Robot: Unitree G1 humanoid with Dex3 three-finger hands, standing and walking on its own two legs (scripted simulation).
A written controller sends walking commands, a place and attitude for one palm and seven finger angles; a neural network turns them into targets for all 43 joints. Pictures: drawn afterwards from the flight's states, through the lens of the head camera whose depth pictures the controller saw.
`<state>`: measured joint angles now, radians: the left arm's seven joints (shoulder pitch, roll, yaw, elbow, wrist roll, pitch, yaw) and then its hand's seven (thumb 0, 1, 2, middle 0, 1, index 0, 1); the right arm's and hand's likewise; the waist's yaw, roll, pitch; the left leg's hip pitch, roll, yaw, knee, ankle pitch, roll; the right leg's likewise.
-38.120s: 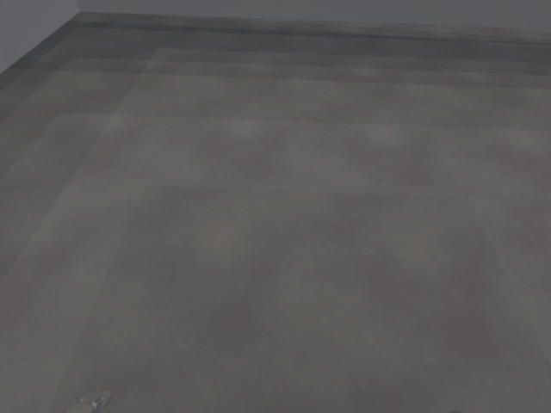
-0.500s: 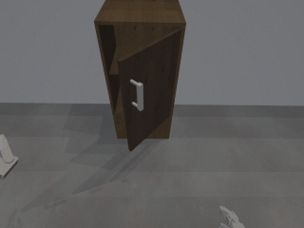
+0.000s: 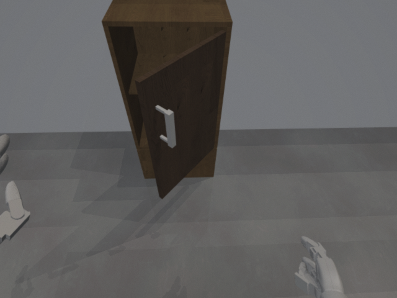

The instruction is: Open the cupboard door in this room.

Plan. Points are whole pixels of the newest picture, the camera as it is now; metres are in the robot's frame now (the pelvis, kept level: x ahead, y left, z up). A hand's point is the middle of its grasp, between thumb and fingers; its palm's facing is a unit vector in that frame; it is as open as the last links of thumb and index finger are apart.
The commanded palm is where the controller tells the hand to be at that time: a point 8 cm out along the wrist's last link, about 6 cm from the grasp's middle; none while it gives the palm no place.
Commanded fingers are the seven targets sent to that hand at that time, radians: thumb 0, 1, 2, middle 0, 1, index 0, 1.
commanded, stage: let the arm hang, fingers relaxed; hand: left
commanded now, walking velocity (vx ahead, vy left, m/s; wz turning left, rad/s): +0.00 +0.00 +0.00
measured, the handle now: (165, 127) +0.59 +0.13 -0.04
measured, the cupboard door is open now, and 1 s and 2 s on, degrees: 49 49 49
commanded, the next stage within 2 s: look to check the result in 1.20 s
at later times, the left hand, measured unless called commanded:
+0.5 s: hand out of the picture -0.05 +0.19 -0.18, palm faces +0.09 -0.98 -0.16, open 7.0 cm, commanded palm none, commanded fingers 0.00 0.90 0.90 -0.20 -0.30 -0.20 -0.30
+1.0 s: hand out of the picture -0.06 +0.19 -0.17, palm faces +0.09 -0.98 -0.17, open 7.4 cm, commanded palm none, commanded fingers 0.00 0.90 0.90 -0.20 -0.30 -0.20 -0.30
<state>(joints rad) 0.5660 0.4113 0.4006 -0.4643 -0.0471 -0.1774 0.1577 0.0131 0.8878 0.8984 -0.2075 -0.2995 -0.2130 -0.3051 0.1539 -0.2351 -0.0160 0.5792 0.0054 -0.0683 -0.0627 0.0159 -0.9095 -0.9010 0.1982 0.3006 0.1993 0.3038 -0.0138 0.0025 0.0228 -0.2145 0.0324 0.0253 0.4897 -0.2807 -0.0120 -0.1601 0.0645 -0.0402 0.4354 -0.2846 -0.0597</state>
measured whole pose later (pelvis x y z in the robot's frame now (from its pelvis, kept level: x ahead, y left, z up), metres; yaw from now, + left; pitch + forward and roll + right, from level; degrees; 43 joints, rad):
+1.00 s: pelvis -0.05 +0.03 +0.00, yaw +2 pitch -1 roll +0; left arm 0.29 0.11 0.02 1.13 0.01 0.00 0.03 0.00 0.91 0.90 -0.19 -0.30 -0.20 -0.30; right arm 0.32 -0.10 0.01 1.11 -0.03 0.01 -0.03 0.01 -0.92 -0.90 0.20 0.30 0.20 0.30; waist 0.00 0.02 0.02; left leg -0.23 -0.03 0.02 0.44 -0.19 0.03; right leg -0.20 0.00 -0.06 0.46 -0.24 -0.02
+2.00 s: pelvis -0.01 +0.00 +0.00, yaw +1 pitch -1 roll +0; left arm 0.29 0.11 0.01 1.15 0.00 -0.01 0.03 0.00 0.91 0.90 -0.19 -0.30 -0.20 -0.30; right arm 0.28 -0.12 0.01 1.15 -0.02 0.01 -0.05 0.01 -0.91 -0.90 0.20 0.30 0.20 0.30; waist 0.01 0.01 0.05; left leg -0.15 0.00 0.01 0.41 -0.23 -0.01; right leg -0.11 0.04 -0.06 0.41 -0.27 -0.06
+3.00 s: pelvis +0.00 -0.03 -0.01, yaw -29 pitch +1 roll -1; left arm 0.21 0.21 0.09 0.95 0.02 0.05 -0.01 0.01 0.90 0.90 -0.20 -0.30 -0.20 -0.30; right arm 0.10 -0.20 -0.04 0.85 -0.02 0.00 -0.04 0.01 -0.91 -0.90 0.20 0.30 0.20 0.30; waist 0.04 -0.04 0.09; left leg -0.30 0.02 0.01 0.59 -0.29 0.00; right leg -0.38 0.10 0.12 0.74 -0.43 -0.01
